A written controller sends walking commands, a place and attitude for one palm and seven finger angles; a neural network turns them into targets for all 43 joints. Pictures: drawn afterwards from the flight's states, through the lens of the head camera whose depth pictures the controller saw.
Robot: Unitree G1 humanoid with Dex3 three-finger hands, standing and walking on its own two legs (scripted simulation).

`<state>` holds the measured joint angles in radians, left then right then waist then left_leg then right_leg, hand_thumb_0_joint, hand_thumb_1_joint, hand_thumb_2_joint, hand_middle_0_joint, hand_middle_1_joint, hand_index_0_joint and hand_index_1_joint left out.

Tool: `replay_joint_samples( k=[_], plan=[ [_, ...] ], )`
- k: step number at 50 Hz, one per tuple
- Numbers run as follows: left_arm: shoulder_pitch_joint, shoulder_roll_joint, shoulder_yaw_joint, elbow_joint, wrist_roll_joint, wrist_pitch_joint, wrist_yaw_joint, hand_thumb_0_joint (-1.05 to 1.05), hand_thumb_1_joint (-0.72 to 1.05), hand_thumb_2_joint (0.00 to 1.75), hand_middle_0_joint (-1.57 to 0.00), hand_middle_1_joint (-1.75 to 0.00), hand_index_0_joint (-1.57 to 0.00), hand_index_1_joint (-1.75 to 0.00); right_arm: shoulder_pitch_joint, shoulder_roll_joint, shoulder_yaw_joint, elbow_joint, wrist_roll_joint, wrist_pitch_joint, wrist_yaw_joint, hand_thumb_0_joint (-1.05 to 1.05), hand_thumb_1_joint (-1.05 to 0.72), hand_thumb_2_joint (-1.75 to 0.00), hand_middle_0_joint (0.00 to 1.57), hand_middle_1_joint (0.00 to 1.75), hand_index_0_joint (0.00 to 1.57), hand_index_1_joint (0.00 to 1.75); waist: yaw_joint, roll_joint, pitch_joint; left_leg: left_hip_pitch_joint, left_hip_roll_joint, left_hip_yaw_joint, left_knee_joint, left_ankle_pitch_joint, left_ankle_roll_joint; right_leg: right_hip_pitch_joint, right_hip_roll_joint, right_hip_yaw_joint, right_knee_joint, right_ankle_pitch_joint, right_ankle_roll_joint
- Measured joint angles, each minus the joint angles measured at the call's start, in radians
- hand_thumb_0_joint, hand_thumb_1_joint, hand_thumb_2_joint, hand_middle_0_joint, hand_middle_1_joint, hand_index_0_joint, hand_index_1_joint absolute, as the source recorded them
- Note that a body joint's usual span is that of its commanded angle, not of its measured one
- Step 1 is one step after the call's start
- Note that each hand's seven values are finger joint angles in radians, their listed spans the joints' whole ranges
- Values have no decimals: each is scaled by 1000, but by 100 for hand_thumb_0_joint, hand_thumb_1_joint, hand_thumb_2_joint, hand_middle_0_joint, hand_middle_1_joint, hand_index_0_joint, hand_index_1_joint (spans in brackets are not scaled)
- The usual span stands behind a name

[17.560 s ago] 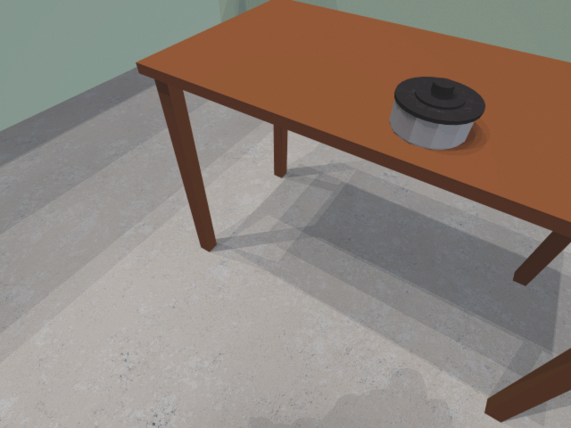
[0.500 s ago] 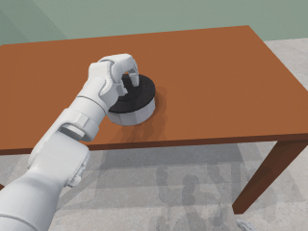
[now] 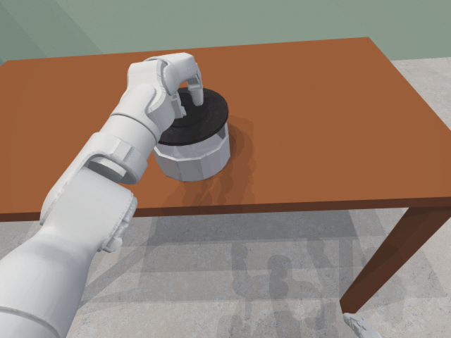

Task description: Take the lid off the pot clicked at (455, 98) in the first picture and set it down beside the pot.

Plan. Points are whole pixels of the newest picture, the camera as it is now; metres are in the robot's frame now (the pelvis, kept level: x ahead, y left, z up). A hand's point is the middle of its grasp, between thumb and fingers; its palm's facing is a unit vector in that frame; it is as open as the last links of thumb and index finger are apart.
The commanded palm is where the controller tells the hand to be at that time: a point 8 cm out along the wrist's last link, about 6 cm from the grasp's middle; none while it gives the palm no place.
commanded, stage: lift the lid straight up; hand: left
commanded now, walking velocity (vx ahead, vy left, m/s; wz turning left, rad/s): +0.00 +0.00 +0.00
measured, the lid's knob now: (181, 102) +0.49 +0.09 +0.19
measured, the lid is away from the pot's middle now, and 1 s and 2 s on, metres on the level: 0.01 0.02 0.11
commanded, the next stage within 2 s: move the lid sideways beside the pot in 1.20 s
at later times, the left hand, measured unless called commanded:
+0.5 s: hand (171, 76) +0.46 +0.09 +0.26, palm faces -0.23 -0.09 -0.97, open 6.9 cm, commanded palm +0.44 +0.10 +0.33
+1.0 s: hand (161, 51) +0.46 +0.09 +0.30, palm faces -0.17 -0.09 -0.98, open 6.9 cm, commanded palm +0.45 +0.10 +0.37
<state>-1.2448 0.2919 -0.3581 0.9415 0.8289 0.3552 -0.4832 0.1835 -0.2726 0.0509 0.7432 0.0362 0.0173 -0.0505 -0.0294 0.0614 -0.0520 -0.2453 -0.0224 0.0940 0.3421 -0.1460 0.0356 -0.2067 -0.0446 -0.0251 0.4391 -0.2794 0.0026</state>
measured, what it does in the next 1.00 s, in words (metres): stands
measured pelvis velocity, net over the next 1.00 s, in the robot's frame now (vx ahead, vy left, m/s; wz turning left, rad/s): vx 0.00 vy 0.00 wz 0.01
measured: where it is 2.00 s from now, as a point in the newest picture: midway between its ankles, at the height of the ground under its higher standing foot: outside the picture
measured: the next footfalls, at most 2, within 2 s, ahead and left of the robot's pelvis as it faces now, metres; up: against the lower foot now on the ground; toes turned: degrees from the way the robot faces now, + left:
none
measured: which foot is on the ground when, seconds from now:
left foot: down 0.00-1.00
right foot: down 0.00-1.00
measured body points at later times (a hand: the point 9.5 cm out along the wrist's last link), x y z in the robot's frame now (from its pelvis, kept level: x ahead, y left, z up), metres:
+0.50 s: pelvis +0.01 +0.00 +0.00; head +0.01 -0.04 +0.45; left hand +0.47 +0.09 +0.31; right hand +0.14 -0.24 -0.13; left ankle +0.02 +0.10 -0.74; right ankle -0.03 -0.12 -0.74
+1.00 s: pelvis +0.00 +0.00 +0.00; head +0.00 -0.03 +0.45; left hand +0.46 +0.10 +0.35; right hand +0.13 -0.24 -0.12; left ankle +0.02 +0.10 -0.74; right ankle -0.03 -0.12 -0.74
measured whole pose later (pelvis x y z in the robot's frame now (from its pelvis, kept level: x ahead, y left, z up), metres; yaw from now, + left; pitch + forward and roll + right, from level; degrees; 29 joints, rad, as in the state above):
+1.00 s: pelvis +0.00 +0.00 +0.00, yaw +0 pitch +3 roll +1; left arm -1.44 0.33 -0.35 0.96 0.87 0.41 -0.54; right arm 0.20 -0.27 0.06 0.72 0.04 0.00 -0.04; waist -0.03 0.06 -0.07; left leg -0.25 -0.03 0.09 0.34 -0.14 0.04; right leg -0.21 -0.05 -0.03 0.43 -0.27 0.01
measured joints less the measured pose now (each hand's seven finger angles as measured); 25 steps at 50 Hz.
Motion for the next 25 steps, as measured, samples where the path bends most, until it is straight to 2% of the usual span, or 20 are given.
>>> replay_joint_samples(
  k=[10,13,25],
  plan=[
    [-34,25,22,4,9,-1,-14,2,26,94,-65,-98,-72,-93,25,-7,-5,4,-2,-13,-2,1,-91,-90,20,30,20,30,-7,1,-5,-1,0,6,-5,-2,1,-3,0,7,-6,0,2],
    [-49,23,6,7,13,10,-16,2,26,94,-65,-98,-72,-93,31,-8,-9,5,1,-15,3,1,-91,-90,20,30,20,30,-5,3,-8,-1,-1,5,-5,-4,1,-2,-1,5,-7,-1,2],
    [-52,37,26,-66,12,18,-43,2,26,94,-65,-98,-72,-93,17,-5,-6,-14,0,-23,17,1,-91,-90,20,30,20,30,6,8,-20,5,-4,6,-6,-7,4,5,-3,7,-11,-3,5]
  ],
)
